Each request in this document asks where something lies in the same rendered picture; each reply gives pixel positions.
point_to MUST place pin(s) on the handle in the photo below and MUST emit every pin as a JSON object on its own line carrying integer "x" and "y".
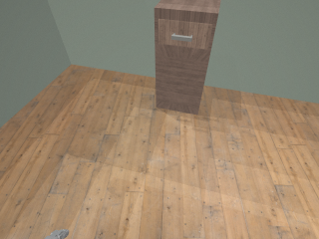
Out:
{"x": 181, "y": 37}

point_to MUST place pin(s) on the cabinet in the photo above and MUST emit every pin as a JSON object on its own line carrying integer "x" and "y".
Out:
{"x": 180, "y": 70}

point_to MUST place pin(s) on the robot left hand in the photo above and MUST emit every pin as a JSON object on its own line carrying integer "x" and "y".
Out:
{"x": 58, "y": 234}

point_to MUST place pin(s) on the drawer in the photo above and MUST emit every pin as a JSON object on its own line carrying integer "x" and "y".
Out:
{"x": 200, "y": 33}

